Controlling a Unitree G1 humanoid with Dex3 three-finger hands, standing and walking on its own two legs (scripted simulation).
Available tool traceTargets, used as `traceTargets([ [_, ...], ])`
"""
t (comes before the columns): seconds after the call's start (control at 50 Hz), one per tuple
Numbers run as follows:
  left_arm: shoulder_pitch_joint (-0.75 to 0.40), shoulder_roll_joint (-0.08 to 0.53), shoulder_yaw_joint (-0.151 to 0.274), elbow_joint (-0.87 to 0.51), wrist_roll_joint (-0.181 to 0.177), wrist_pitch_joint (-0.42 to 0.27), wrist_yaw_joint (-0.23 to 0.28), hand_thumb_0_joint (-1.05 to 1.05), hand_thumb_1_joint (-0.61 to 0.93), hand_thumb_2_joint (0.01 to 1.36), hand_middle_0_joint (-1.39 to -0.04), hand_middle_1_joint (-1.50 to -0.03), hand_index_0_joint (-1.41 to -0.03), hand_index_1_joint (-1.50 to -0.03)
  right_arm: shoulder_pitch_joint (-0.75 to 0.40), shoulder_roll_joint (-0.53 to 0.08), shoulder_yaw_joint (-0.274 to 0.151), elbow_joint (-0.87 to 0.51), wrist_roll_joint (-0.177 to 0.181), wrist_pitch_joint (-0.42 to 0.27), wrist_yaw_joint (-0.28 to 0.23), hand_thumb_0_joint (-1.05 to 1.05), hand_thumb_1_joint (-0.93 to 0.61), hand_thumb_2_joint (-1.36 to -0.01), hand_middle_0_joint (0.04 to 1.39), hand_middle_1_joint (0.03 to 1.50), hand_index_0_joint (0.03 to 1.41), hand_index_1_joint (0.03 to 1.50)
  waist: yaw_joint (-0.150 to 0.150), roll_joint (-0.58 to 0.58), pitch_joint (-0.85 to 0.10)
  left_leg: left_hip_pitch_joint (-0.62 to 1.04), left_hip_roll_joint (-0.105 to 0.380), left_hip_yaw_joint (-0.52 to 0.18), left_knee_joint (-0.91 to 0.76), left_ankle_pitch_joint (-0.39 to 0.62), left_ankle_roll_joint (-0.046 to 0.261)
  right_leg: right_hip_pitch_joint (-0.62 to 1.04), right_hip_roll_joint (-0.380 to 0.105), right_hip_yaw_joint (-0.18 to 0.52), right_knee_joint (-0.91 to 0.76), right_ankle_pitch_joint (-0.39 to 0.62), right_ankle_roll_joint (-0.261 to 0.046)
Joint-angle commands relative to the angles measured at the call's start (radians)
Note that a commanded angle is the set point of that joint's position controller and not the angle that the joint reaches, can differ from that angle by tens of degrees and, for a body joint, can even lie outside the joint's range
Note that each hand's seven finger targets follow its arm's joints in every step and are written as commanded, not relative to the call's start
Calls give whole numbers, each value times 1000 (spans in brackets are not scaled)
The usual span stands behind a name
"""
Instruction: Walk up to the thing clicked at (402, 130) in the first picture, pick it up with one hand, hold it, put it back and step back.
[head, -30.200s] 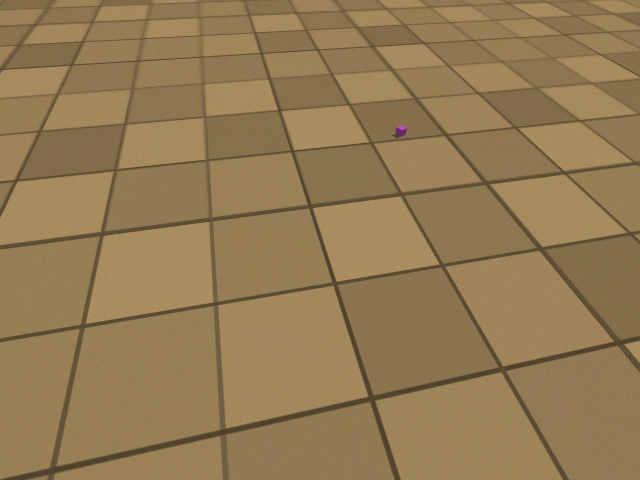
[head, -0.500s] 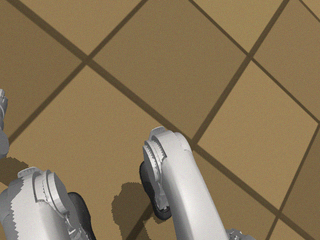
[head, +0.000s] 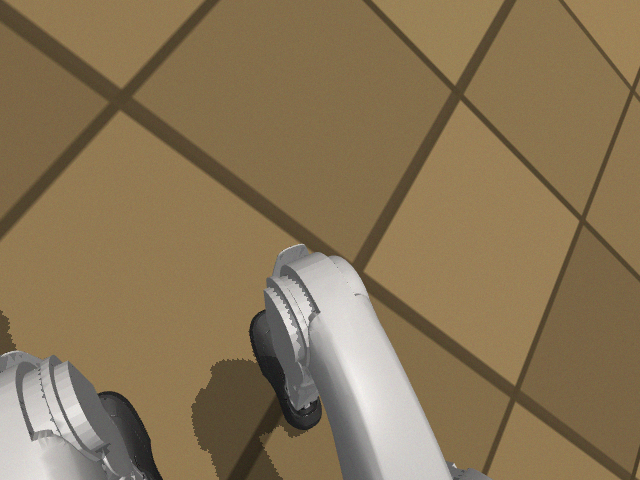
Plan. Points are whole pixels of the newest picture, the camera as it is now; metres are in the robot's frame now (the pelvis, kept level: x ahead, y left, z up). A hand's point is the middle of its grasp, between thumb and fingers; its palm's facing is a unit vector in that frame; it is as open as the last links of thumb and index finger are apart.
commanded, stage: rest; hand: left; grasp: from above
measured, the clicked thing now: out of the picture +0.48 +0.30 -0.26
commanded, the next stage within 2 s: open in 1.16 s
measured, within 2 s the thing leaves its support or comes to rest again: rests again in 0.72 s
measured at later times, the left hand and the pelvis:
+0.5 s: hand out of the picture +0.47 +0.27 -0.24, palm faces -0.15 -0.41 -0.90, open 4.5 cm; pelvis +0.00 +0.00 +0.00, yaw -2 degrees
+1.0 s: hand out of the picture +0.47 +0.27 -0.26, palm faces -0.15 -0.42 -0.89, open 4.7 cm; pelvis -0.01 +0.00 +0.00, yaw -4 degrees
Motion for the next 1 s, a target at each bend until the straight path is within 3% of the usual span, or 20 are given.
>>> traceTargets([
  [0.0, -306, 200, -52, -74, 26, -2, 60, 0, 997, 406, -1344, -394, -1357, -383, 286, -311, -47, 42, -12, 7, 20, 0, -913, -901, 200, 300, 200, 300, -80, 404, -738, 483, 5, 80, -223, 234, 17, 454, 26, -112, -214, 276, -31],
  [0.14, -298, 240, -48, -62, -9, -4, 87, 0, 964, 347, -1314, -374, -1333, -356, 264, -336, -23, 3, -10, 2, 33, 0, -916, -903, 200, 301, 200, 301, -88, 391, -714, 457, 6, 74, -217, 220, 26, 486, 33, -115, -223, 278, -26],
  [0.26, -303, 300, -47, -107, -2, -36, 93, 0, 984, 391, -1354, -346, -1358, -344, 279, -335, 14, -12, -2, 3, 42, 0, -915, -904, 200, 301, 200, 301, -94, 410, -764, 449, 12, 83, -189, 271, 27, 558, 46, -107, -226, 341, -21],
  [0.3, -298, 315, -49, -94, 12, -37, 95, 0, 991, 377, -1356, -329, -1361, -326, 268, -338, 14, -17, 3, 3, 41, 0, -913, -903, 200, 301, 200, 301, -93, 432, -743, 454, 14, 77, -188, 248, 25, 522, 43, -111, -226, 310, -25],
  [0.36, -295, 285, -77, -88, 18, -41, 92, 0, 988, 369, -1348, -344, -1358, -337, 267, -347, 14, -16, -3, 0, 44, 0, -916, -904, 200, 301, 200, 301, -112, 468, -714, 478, 14, 66, -200, 223, 20, 498, 42, -122, -216, 287, -33],
  [0.4, -297, 303, -68, -103, 16, -45, 97, 0, 961, 386, -1335, -327, -1338, -327, 266, -354, 15, -20, 2, -1, 45, 0, -912, -903, 200, 301, 200, 301, -107, 470, -718, 495, 18, 54, -205, 224, 15, 482, 42, -129, -216, 283, -35],
  [0.44, -284, 276, -80, -75, 6, -45, 97, 0, 955, 369, -1315, -355, -1328, -344, 266, -349, 18, -25, -1, -4, 46, 0, -913, -903, 200, 301, 200, 301, -123, 467, -697, 484, 15, 52, -207, 217, 16, 479, 42, -131, -215, 281, -35],
  [0.52, -290, 287, -67, -76, -15, -51, 99, 0, 935, 398, -1312, -339, -1315, -338, 272, -360, 24, -30, 3, -8, 46, 0, -912, -904, 200, 301, 200, 301, -128, 435, -698, 476, 18, 43, -202, 229, 18, 481, 45, -136, -222, 295, -32],
  [0.54, -265, 268, -87, -41, -16, -47, 93, 0, 929, 369, -1288, -353, -1300, -344, 252, -359, 25, -29, -2, -12, 47, 0, -910, -903, 200, 301, 200, 301, -132, 430, -658, 460, 13, 45, -193, 204, 21, 461, 41, -136, -216, 275, -30],
  [0.6, -264, 280, -72, -51, -24, -52, 90, 0, 914, 393, -1282, -349, -1288, -345, 270, -362, 33, -41, 5, -14, 50, 0, -908, -902, 200, 301, 200, 301, -128, 434, -667, 468, 18, 39, -205, 233, 18, 474, 46, -140, -216, 296, -33],
  [0.66, -257, 286, -95, -48, -14, -51, 83, 0, 895, 361, -1247, -370, -1263, -355, 254, -353, 52, -51, 2, -17, 49, 0, -908, -902, 200, 301, 200, 301, -135, 427, -653, 456, 14, 39, -197, 224, 21, 481, 46, -140, -219, 292, -30],
  [0.7, -253, 298, -96, -50, -12, -51, 83, 0, 879, 355, -1242, -342, -1254, -332, 250, -360, 50, -50, 6, -18, 46, 0, -908, -902, 200, 301, 200, 301, -124, 436, -658, 465, 16, 39, -198, 229, 19, 484, 49, -141, -217, 296, -32],
  [0.84, -265, 328, -87, -84, 0, -63, 99, 0, 828, 344, -1206, -332, -1216, -323, 260, -368, 59, -63, 8, -25, 50, 0, -907, -902, 200, 301, 200, 301, -132, 472, -657, 504, 23, 24, -203, 246, 15, 482, 51, -150, -215, 313, -35],
  [0.98, -234, 336, -89, -54, -12, -73, 99, 0, 821, 324, -1206, -294, -1212, -290, 241, -374, 71, -65, 10, -43, 48, 0, -904, -902, 200, 301, 200, 300, -145, 433, -612, 483, 22, 13, -202, 190, 20, 461, 46, -158, -223, 266, -30],
])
